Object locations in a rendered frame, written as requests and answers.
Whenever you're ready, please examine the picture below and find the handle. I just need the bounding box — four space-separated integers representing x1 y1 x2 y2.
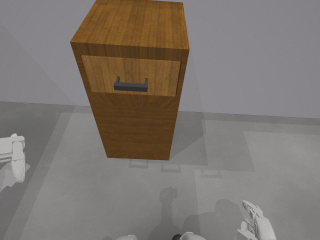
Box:
113 76 148 92

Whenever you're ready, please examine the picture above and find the right robot hand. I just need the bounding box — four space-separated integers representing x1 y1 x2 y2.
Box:
237 200 277 240

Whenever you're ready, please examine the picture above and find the drawer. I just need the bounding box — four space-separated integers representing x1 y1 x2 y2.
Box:
81 55 181 97

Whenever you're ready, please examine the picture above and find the cabinet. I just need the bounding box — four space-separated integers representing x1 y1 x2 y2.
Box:
70 0 190 161

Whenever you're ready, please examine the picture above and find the left robot hand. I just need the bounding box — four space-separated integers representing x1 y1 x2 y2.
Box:
0 133 30 192

